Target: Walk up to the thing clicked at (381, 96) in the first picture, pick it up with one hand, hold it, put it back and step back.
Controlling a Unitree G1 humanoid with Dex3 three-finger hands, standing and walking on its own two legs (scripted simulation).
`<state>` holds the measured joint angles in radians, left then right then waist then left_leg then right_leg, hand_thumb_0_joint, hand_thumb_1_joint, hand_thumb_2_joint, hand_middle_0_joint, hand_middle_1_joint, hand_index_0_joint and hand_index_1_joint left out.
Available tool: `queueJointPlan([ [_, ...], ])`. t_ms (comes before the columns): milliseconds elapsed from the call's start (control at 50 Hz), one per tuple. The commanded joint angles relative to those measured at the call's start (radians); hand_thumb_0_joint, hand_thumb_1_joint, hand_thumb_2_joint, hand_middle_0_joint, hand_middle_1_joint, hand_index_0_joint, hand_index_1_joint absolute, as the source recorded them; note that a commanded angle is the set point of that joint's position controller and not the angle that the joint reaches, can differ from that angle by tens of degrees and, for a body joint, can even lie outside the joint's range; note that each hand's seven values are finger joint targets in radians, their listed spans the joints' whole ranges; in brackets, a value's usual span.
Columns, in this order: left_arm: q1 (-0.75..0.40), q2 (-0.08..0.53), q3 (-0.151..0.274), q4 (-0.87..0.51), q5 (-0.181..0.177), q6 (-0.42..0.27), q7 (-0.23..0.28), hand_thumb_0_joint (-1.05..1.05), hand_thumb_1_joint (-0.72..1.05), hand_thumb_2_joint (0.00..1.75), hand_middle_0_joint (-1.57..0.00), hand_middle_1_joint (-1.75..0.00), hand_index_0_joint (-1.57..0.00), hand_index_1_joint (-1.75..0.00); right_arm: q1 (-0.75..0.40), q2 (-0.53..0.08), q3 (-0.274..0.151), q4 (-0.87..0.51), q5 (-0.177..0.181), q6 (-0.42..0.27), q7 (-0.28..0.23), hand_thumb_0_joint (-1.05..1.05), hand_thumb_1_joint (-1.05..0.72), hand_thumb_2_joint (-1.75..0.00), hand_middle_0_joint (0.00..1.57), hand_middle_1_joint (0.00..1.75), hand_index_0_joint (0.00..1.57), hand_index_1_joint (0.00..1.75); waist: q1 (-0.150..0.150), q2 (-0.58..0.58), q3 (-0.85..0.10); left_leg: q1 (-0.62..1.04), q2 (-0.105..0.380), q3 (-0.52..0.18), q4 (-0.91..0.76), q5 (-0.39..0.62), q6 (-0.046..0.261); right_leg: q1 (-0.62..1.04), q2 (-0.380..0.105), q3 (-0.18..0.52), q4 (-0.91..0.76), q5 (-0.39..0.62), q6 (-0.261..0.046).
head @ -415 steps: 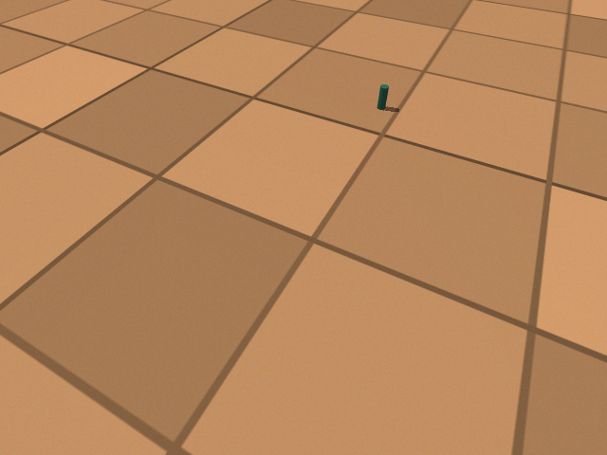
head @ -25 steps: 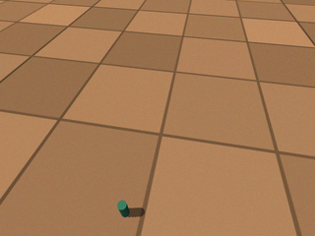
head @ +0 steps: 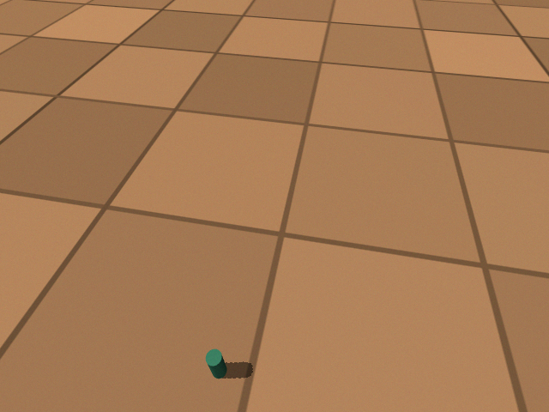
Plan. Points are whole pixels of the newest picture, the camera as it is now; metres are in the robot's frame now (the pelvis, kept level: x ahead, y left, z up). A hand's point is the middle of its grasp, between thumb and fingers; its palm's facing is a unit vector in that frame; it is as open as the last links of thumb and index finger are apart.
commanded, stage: stand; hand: left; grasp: from the side
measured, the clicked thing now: (216, 364) +0.40 +0.22 -0.71
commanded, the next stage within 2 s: go down in 0.40 s
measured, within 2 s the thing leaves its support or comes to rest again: neither
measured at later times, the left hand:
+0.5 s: hand out of the picture +0.06 +0.25 -0.16, palm faces -0.03 -0.94 -0.34, open 7.4 cm
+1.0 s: hand out of the picture +0.14 +0.27 -0.18, palm faces +0.03 -0.93 -0.35, open 15.1 cm
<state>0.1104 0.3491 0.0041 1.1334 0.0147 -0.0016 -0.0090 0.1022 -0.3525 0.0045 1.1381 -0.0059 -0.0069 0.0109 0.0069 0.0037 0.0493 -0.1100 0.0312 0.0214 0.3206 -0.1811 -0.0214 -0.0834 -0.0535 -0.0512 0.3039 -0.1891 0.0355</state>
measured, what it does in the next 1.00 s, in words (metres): stands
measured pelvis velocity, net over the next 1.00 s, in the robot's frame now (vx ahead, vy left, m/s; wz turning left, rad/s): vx -0.02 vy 0.00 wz -0.02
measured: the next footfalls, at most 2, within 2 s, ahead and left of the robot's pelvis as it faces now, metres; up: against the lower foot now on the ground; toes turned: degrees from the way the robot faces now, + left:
none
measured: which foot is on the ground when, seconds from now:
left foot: down 0.00-1.00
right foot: down 0.00-1.00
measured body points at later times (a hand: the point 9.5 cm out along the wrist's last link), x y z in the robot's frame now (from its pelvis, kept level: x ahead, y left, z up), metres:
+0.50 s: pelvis +0.00 +0.00 +0.00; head +0.00 +0.00 +0.45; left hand +0.07 +0.30 -0.13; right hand +0.07 -0.30 -0.13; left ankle +0.00 +0.13 -0.75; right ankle -0.02 -0.14 -0.75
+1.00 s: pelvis -0.02 +0.00 -0.05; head +0.05 +0.01 +0.40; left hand +0.14 +0.32 -0.16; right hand +0.09 -0.26 -0.15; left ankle +0.00 +0.13 -0.75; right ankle -0.02 -0.14 -0.75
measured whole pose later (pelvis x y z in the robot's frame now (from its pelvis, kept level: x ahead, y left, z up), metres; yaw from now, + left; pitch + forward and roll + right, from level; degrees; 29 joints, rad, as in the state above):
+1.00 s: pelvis -0.02 +0.00 -0.05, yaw -1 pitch +10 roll -1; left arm 0.10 0.34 0.22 0.77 0.07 0.14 -0.04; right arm 0.26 -0.25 -0.03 0.67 0.03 -0.08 -0.02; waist -0.03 0.01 -0.04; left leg -0.63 0.06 0.01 0.83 -0.39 -0.02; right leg -0.59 -0.04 -0.03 0.79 -0.38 0.03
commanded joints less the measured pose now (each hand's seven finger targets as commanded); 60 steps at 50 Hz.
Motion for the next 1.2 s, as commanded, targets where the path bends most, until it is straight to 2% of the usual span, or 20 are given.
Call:
queueJointPlan([
  [0, -0.024, 0.217, 0.038, -0.054, -0.003, -0.024, 0.016, 0.00, 0.90, 0.90, -0.20, -0.30, -0.20, -0.30, -0.040, -0.218, -0.041, -0.063, -0.003, -0.025, -0.019, 0.00, -0.90, -0.90, 0.20, 0.30, 0.20, 0.30, -0.002, -0.004, -0.095, 0.028, 0.115, -0.092, -0.041, 0.235, 0.033, 0.016, -0.100, 0.074, -0.028, 0.177, -0.041],
  [340, -0.026, 0.222, 0.039, -0.061, -0.003, -0.024, 0.017, 0.00, 0.90, 0.90, -0.20, -0.30, -0.20, -0.30, -0.033, -0.215, -0.044, -0.063, -0.004, -0.020, -0.017, 0.00, -0.90, -0.90, 0.20, 0.30, 0.20, 0.30, -0.007, -0.004, -0.062, -0.004, 0.105, -0.085, -0.056, 0.128, 0.033, 0.003, -0.098, 0.084, -0.049, 0.107, -0.044],
  [460, -0.021, 0.217, 0.038, -0.060, -0.003, -0.025, 0.016, 0.00, 0.90, 0.90, -0.20, -0.30, -0.20, -0.30, -0.040, -0.217, -0.045, -0.065, -0.003, -0.022, -0.016, 0.00, -0.90, -0.90, 0.20, 0.30, 0.20, 0.30, -0.005, 0.004, -0.072, 0.007, 0.107, -0.086, -0.050, 0.149, 0.035, 0.005, -0.101, 0.086, -0.047, 0.129, -0.046],
  [480, -0.023, 0.221, 0.039, -0.062, -0.004, -0.026, 0.015, 0.00, 0.82, 0.82, -0.28, -0.22, -0.28, -0.22, -0.034, -0.212, -0.044, -0.064, -0.004, -0.023, -0.016, 0.00, -0.93, -0.90, 0.21, 0.29, 0.20, 0.29, -0.006, -0.005, -0.077, 0.009, 0.108, -0.087, -0.050, 0.154, 0.035, 0.007, -0.101, 0.086, -0.043, 0.127, -0.047],
  [500, -0.373, 0.058, 0.044, -0.413, -0.055, -0.121, 0.031, 0.00, 0.74, 0.74, -0.20, -0.18, -0.20, -0.16, -0.010, -0.047, -0.001, -0.351, 0.062, -0.069, -0.038, 0.00, -1.01, -0.93, 0.20, 0.30, 0.20, 0.30, -0.128, 0.017, 0.018, -0.102, -0.027, 0.034, 0.020, 0.003, 0.028, -0.242, 0.047, 0.016, 0.029, 0.063, -0.039],
  [520, -0.472, 0.095, 0.059, -0.344, -0.057, -0.112, 0.038, 0.00, 0.66, 0.66, -0.12, -0.13, -0.12, -0.11, 0.045, -0.079, -0.007, -0.291, 0.065, -0.066, -0.047, 0.00, -1.02, -0.93, 0.20, 0.30, 0.20, 0.30, -0.101, 0.019, -0.028, -0.094, -0.033, 0.029, 0.035, -0.017, 0.028, -0.199, 0.044, 0.007, 0.044, 0.039, -0.042],
  [540, -0.300, 0.188, 0.118, -0.202, -0.038, -0.080, 0.042, 0.00, 0.58, 0.58, -0.04, -0.16, -0.04, -0.14, 0.087, -0.111, -0.028, -0.297, 0.068, -0.056, -0.059, 0.00, -1.02, -0.93, 0.20, 0.30, 0.20, 0.30, -0.069, -0.033, -0.021, -0.125, -0.028, 0.028, 0.056, -0.016, 0.029, -0.191, 0.052, -0.005, 0.051, 0.015, -0.043],
  [580, -0.309, 0.257, 0.170, -0.136, -0.005, -0.053, 0.024, 0.00, 0.42, 0.42, -0.02, -0.22, -0.04, -0.20, 0.115, -0.106, -0.046, -0.337, 0.057, -0.050, -0.063, 0.00, -1.03, -0.93, 0.20, 0.30, 0.20, 0.30, -0.048, -0.064, -0.108, -0.177, -0.036, 0.022, 0.140, 0.026, 0.036, -0.213, 0.048, -0.001, 0.118, 0.044, -0.043],
  [620, -0.214, 0.262, 0.210, -0.099, 0.037, -0.046, 0.005, 0.00, 0.26, 0.47, -0.02, -0.37, -0.05, -0.34, 0.157, -0.103, -0.076, -0.370, 0.034, -0.058, -0.062, 0.00, -1.03, -0.93, 0.20, 0.30, 0.20, 0.30, -0.031, -0.011, -0.222, -0.194, -0.038, 0.019, 0.194, 0.064, 0.027, -0.212, 0.044, 0.008, 0.191, 0.092, -0.047],
  [640, -0.147, 0.257, 0.234, -0.114, 0.054, -0.036, -0.005, 0.00, 0.22, 0.46, -0.01, -0.36, -0.04, -0.33, 0.160, -0.098, -0.088, -0.396, 0.024, -0.059, -0.056, 0.00, -1.00, -0.92, 0.20, 0.30, 0.20, 0.30, 0.006, 0.029, -0.263, -0.216, -0.043, 0.019, 0.217, 0.083, 0.021, -0.206, 0.042, 0.009, 0.217, 0.096, -0.054],
  [680, -0.072, 0.237, 0.249, -0.139, 0.061, -0.006, -0.010, 0.00, 0.11, 0.41, -0.01, -0.33, -0.04, -0.30, 0.151, -0.086, -0.088, -0.450, 0.026, -0.065, -0.050, 0.00, -0.98, -0.92, 0.20, 0.30, 0.20, 0.30, 0.025, 0.046, -0.281, -0.233, -0.047, 0.019, 0.224, 0.088, 0.016, -0.188, 0.048, 0.008, 0.228, 0.082, -0.057],
  [720, -0.068, 0.194, 0.234, -0.188, 0.063, 0.031, -0.014, 0.00, 0.00, 0.44, -0.01, -0.38, -0.04, -0.36, 0.139, -0.075, -0.089, -0.485, 0.031, -0.069, -0.049, 0.00, -0.96, -0.91, 0.20, 0.30, 0.20, 0.30, 0.004, 0.044, -0.265, -0.252, -0.043, 0.016, 0.232, 0.079, 0.017, -0.224, 0.053, 0.006, 0.233, 0.072, -0.056],
  [800, -0.076, 0.214, 0.259, -0.293, 0.060, 0.082, -0.016, 0.00, -0.28, 0.36, -0.02, -0.32, -0.03, -0.31, 0.106, -0.067, -0.086, -0.553, 0.033, -0.084, -0.041, 0.00, -0.91, -0.90, 0.20, 0.30, 0.20, 0.30, 0.001, 0.026, -0.235, -0.340, -0.029, 0.002, 0.293, 0.012, 0.016, -0.318, 0.063, -0.006, 0.290, -0.017, -0.056],
  [840, -0.068, 0.199, 0.256, -0.352, 0.059, 0.093, -0.021, 0.00, -0.37, 0.42, -0.02, -0.41, -0.03, -0.40, 0.114, -0.065, -0.086, -0.574, 0.032, -0.097, -0.039, 0.00, -0.90, -0.90, 0.20, 0.30, 0.20, 0.30, -0.011, 0.040, -0.238, -0.374, -0.023, -0.002, 0.327, -0.027, 0.016, -0.373, 0.066, -0.007, 0.334, -0.054, -0.056],
  [980, -0.039, 0.199, 0.272, -0.602, 0.053, 0.123, -0.020, 0.00, -0.53, 0.39, -0.04, -0.42, -0.04, -0.42, 0.149, -0.056, -0.096, -0.616, 0.025, -0.145, -0.063, 0.00, -0.87, -0.89, 0.20, 0.30, 0.20, 0.30, -0.042, 0.062, -0.355, -0.411, -0.011, -0.014, 0.462, 0.016, 0.019, -0.469, 0.060, 0.002, 0.465, -0.006, -0.047],
  [1080, 0.076, 0.228, 0.306, -0.687, 0.050, 0.184, -0.025, 0.00, -0.58, 0.29, -0.05, -0.33, -0.05, -0.33, 0.144, -0.055, -0.091, -0.634, 0.024, -0.165, -0.083, 0.00, -0.86, -0.89, 0.20, 0.30, 0.20, 0.30, -0.035, 0.067, -0.338, -0.467, -0.009, -0.023, 0.505, -0.022, 0.020, -0.516, 0.059, -0.001, 0.508, -0.047, -0.045],
  [1120, 0.094, 0.213, 0.289, -0.743, 0.046, 0.210, -0.032, 0.00, -0.57, 0.30, -0.06, -0.33, -0.06, -0.33, 0.135, -0.052, -0.086, -0.649, 0.022, -0.171, -0.091, 0.00, -0.87, -0.89, 0.20, 0.30, 0.20, 0.30, -0.039, 0.065, -0.339, -0.485, -0.010, -0.025, 0.521, -0.026, 0.021, -0.526, 0.057, -0.001, 0.522, -0.048, -0.044],
  [1140, 0.106, 0.230, 0.312, -0.757, 0.045, 0.219, -0.031, 0.00, -0.57, 0.36, -0.06, -0.40, -0.06, -0.40, 0.135, -0.048, -0.084, -0.650, 0.021, -0.174, -0.096, 0.00, -0.88, -0.89, 0.20, 0.30, 0.20, 0.30, -0.036, 0.068, -0.335, -0.498, -0.011, -0.024, 0.534, -0.031, 0.022, -0.533, 0.056, 0.000, 0.528, -0.052, -0.044],
  [1160, 0.114, 0.191, 0.277, -0.776, 0.042, 0.230, -0.039, 0.00, -0.59, 0.34, -0.06, -0.38, -0.07, -0.38, 0.129, -0.043, -0.081, -0.663, 0.022, -0.180, -0.099, 0.00, -0.87, -0.89, 0.20, 0.30, 0.20, 0.30, -0.045, 0.073, -0.339, -0.496, -0.009, -0.023, 0.543, -0.021, 0.021, -0.548, 0.057, 0.000, 0.536, -0.045, -0.044],
  [1180, 0.133, 0.203, 0.292, -0.771, 0.043, 0.239, -0.039, 0.00, -0.60, 0.27, -0.06, -0.31, -0.06, -0.30, 0.131, -0.047, -0.084, -0.663, 0.019, -0.183, -0.103, 0.00, -0.86, -0.89, 0.20, 0.30, 0.20, 0.30, -0.048, 0.062, -0.338, -0.506, -0.006, -0.030, 0.550, -0.020, 0.021, -0.560, 0.059, -0.005, 0.548, -0.047, -0.044],
])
